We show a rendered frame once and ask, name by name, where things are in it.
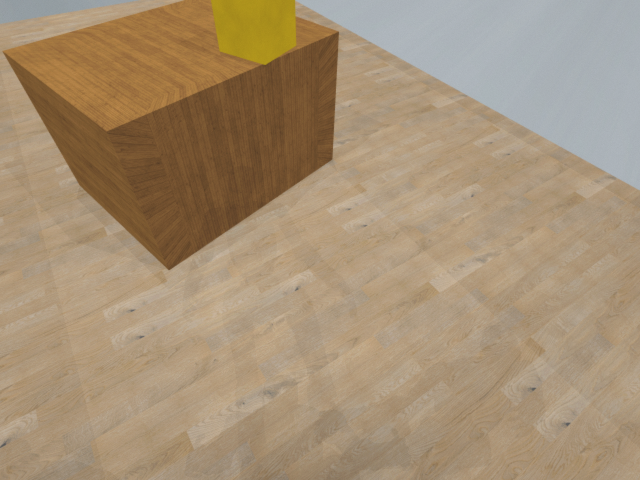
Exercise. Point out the carton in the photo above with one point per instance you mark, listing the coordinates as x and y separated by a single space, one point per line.
256 30

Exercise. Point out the pedestal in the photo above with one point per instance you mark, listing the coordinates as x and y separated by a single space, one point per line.
178 141

